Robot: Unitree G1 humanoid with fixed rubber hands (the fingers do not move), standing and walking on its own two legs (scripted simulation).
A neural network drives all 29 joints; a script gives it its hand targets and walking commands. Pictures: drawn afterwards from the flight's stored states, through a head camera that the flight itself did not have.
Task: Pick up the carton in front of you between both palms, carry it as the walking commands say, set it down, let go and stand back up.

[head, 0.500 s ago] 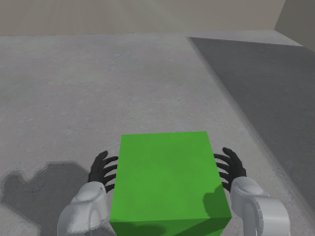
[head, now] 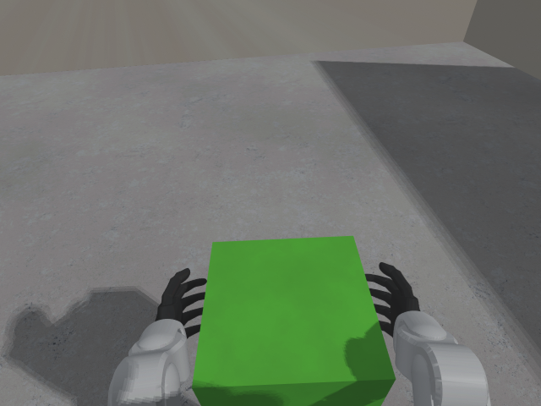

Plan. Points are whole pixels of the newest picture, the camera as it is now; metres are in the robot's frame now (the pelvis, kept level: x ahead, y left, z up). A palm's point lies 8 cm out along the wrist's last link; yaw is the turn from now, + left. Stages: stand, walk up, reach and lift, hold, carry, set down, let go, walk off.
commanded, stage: carry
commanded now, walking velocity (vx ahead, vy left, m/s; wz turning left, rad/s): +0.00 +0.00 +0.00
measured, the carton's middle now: (287, 343) +0.25 +0.00 -0.01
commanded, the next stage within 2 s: none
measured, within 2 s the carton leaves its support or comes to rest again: neither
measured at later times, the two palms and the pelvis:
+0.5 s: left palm (189, 353) +0.22 +0.14 +0.03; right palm (404, 349) +0.22 -0.16 +0.03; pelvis -0.05 -0.01 +0.00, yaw +0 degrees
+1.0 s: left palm (194, 352) +0.22 +0.13 +0.03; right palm (411, 347) +0.22 -0.17 +0.03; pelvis -0.06 -0.02 +0.00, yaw +0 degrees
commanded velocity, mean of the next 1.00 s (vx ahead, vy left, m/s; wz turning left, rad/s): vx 0.00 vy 0.00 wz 0.00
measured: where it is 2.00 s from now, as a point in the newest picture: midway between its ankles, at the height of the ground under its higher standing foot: outside the picture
